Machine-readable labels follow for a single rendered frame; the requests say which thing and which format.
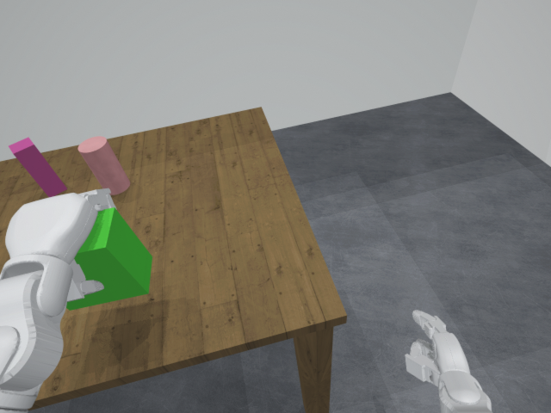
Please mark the sponge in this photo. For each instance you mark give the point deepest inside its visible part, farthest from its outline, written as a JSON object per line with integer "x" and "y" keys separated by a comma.
{"x": 113, "y": 255}

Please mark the left robot hand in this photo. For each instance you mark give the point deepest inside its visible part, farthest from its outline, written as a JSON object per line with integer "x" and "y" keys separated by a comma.
{"x": 58, "y": 226}

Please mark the table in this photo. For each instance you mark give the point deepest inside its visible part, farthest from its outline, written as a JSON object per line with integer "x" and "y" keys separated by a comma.
{"x": 235, "y": 263}

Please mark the right robot hand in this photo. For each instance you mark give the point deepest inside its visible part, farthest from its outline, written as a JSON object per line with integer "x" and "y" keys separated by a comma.
{"x": 428, "y": 361}

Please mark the robot right forearm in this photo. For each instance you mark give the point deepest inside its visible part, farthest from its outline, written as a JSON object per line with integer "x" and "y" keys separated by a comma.
{"x": 460, "y": 392}

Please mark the robot left forearm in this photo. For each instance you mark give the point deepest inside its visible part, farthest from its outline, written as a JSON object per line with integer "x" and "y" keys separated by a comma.
{"x": 33, "y": 299}

